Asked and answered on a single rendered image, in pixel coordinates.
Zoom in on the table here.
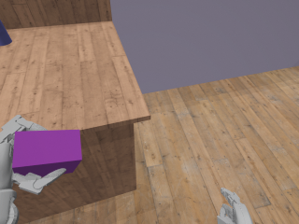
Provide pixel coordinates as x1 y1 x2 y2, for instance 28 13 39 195
0 0 151 224

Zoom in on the robot right hand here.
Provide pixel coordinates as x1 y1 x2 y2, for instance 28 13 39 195
217 188 253 224

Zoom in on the robot left hand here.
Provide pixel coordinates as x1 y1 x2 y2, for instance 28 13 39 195
0 115 66 195

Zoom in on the robot left forearm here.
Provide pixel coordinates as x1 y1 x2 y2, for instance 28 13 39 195
0 189 20 224

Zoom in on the sponge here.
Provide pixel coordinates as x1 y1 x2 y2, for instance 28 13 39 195
12 130 82 177

